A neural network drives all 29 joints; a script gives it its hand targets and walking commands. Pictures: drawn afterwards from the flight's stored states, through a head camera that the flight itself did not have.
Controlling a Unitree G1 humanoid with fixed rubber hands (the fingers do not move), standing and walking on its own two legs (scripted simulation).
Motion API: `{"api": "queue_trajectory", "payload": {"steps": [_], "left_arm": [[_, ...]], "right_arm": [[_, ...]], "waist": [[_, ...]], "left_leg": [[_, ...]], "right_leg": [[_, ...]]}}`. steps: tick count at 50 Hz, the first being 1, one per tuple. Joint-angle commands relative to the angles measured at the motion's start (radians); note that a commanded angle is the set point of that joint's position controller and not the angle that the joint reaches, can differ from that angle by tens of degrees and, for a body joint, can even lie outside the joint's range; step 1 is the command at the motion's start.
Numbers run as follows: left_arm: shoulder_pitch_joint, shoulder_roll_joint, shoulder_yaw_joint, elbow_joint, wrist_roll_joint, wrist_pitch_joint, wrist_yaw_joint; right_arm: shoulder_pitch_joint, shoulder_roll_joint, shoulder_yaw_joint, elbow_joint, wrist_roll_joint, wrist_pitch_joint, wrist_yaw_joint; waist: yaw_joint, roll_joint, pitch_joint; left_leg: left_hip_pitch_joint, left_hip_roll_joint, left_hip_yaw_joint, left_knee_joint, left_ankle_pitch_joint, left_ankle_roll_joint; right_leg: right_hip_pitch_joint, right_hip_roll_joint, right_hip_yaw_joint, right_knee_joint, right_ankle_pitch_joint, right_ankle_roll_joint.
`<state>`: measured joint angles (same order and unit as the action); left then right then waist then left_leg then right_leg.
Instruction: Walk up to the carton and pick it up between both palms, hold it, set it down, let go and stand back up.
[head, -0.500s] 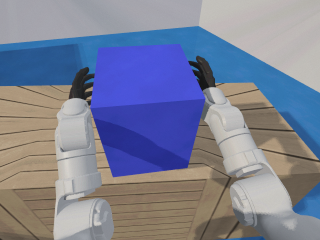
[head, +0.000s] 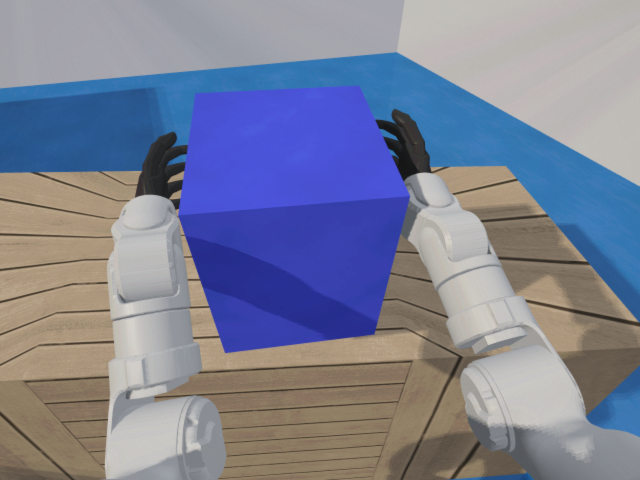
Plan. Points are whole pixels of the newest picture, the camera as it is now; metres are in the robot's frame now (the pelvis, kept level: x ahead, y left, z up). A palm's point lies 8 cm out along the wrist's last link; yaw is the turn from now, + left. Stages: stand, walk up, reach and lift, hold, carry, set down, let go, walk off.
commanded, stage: hold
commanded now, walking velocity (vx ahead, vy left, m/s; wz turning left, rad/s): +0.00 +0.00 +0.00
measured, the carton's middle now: (290, 222) +0.38 +0.01 +0.17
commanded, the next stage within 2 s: none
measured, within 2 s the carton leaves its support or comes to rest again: neither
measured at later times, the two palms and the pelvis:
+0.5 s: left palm (156, 200) +0.36 +0.15 +0.22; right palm (413, 176) +0.36 -0.14 +0.23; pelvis +0.00 +0.00 +0.00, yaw +0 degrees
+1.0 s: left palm (157, 200) +0.36 +0.15 +0.22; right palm (413, 175) +0.36 -0.14 +0.23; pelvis +0.00 +0.00 +0.00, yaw +0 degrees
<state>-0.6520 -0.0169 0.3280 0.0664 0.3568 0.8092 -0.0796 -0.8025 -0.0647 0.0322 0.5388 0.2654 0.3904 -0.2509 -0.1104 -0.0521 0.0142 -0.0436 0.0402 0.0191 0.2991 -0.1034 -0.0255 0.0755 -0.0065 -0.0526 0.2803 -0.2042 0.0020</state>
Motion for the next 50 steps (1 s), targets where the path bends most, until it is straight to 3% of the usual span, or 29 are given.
{"api": "queue_trajectory", "payload": {"steps": [1,7,15,20,26,31,37,43,50], "left_arm": [[-0.637,-0.501,-0.484,-0.098,-0.163,-0.078,-0.12],[-0.657,-0.513,-0.495,-0.111,-0.169,-0.079,-0.123],[-0.652,-0.506,-0.488,-0.112,-0.165,-0.078,-0.124],[-0.657,-0.495,-0.455,-0.062,-0.15,-0.072,-0.132],[-0.682,-0.509,-0.477,-0.065,-0.164,-0.085,-0.122],[-0.674,-0.505,-0.453,-0.034,-0.155,-0.08,-0.134],[-0.67,-0.517,-0.501,-0.097,-0.175,-0.083,-0.121],[-0.644,-0.491,-0.46,-0.064,-0.147,-0.073,-0.13],[-0.656,-0.51,-0.493,-0.095,-0.17,-0.083,-0.117]], "right_arm": [[-0.611,0.585,0.342,-0.255,0.091,-0.018,0.08],[-0.617,0.596,0.334,-0.261,0.081,-0.024,0.081],[-0.622,0.589,0.339,-0.27,0.085,-0.023,0.081],[-0.64,0.585,0.321,-0.241,0.073,-0.019,0.084],[-0.648,0.591,0.31,-0.22,0.066,-0.028,0.09],[-0.647,0.59,0.295,-0.193,0.06,-0.021,0.089],[-0.639,0.588,0.326,-0.248,0.088,-0.03,0.081],[-0.611,0.578,0.314,-0.206,0.078,-0.015,0.082],[-0.634,0.585,0.341,-0.267,0.092,-0.025,0.081]], "waist": [[0.003,0.066,-0.338],[-0.009,0.07,-0.343],[-0.002,0.071,-0.357],[0.013,0.048,-0.314],[0.002,0.062,-0.344],[0.001,0.057,-0.307],[-0.014,0.088,-0.382],[0.0,0.061,-0.3],[0.003,0.063,-0.366]], "left_leg": [[0.229,-0.072,0.035,0.018,0.183,-0.002],[0.225,-0.071,0.033,0.015,0.176,0.003],[0.231,-0.072,0.033,0.018,0.189,0.003],[0.196,-0.072,0.042,-0.008,0.105,0.015],[0.217,-0.068,0.038,0.005,0.141,0.011],[0.194,-0.07,0.038,-0.011,0.1,0.013],[0.257,-0.07,0.028,0.031,0.235,-0.007],[0.194,-0.069,0.034,-0.003,0.144,0.007],[0.233,-0.072,0.033,0.028,0.211,0.002]], "right_leg": [[-0.065,0.072,-0.031,-0.039,0.204,0.073],[-0.074,0.068,-0.028,-0.038,0.204,0.07],[-0.065,0.068,-0.031,-0.032,0.214,0.071],[-0.078,0.062,-0.028,-0.048,0.139,0.072],[-0.086,0.066,-0.029,-0.042,0.163,0.066],[-0.081,0.064,-0.031,-0.051,0.124,0.068],[-0.063,0.074,-0.03,-0.032,0.238,0.067],[-0.071,0.062,-0.027,-0.047,0.169,0.071],[-0.063,0.067,-0.027,-0.032,0.241,0.074]]}}
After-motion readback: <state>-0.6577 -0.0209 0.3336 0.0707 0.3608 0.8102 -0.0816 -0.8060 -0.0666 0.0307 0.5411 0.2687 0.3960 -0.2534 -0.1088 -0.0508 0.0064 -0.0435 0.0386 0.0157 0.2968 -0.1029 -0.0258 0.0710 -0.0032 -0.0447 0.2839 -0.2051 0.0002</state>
